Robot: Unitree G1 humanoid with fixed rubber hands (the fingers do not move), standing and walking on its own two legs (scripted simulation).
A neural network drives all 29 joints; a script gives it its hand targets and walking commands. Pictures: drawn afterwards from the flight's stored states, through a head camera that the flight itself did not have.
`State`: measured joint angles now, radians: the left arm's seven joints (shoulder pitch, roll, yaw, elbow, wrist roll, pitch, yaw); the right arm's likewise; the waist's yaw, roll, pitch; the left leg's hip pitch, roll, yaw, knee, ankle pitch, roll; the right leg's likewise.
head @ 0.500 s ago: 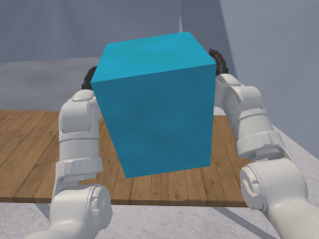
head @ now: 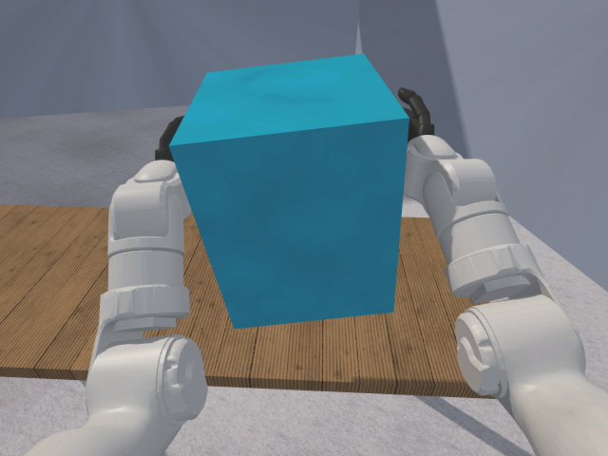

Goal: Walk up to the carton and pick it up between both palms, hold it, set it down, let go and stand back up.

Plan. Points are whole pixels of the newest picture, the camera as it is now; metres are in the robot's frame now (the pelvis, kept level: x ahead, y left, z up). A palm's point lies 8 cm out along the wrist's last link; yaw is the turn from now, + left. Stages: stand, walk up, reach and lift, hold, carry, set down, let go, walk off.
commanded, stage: hold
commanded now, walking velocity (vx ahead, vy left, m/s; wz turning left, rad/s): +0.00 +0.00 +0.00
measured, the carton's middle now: (299, 190) +0.37 -0.01 +0.24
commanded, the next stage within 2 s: none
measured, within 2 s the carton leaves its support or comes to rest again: neither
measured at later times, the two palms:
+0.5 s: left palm (171, 174) +0.38 +0.14 +0.27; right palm (416, 149) +0.37 -0.15 +0.30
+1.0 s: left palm (171, 177) +0.37 +0.14 +0.27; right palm (417, 151) +0.37 -0.15 +0.29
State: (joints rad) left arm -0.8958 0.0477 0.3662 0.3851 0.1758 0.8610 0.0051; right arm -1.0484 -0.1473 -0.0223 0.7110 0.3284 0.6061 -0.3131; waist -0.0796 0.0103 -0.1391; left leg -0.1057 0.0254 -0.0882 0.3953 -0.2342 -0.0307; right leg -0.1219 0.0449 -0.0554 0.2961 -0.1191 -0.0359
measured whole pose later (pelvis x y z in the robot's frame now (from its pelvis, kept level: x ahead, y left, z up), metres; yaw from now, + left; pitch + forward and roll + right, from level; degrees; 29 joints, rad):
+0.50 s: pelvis +0.01 +0.01 +0.00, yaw -1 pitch -5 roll -2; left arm -0.84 0.01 0.37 0.29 0.19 0.90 0.01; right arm -1.01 -0.15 -0.02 0.64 0.37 0.65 -0.32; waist -0.10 0.02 -0.13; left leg -0.06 0.01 -0.07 0.41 -0.26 -0.01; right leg -0.08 0.04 -0.03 0.30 -0.14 -0.02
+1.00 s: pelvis +0.00 +0.01 +0.00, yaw +0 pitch -5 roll -2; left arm -0.85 0.01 0.35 0.29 0.21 0.90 0.02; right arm -1.02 -0.15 -0.03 0.67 0.36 0.63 -0.30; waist -0.10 0.01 -0.13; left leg -0.08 0.02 -0.08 0.42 -0.26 -0.02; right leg -0.09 0.05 -0.03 0.30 -0.13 -0.02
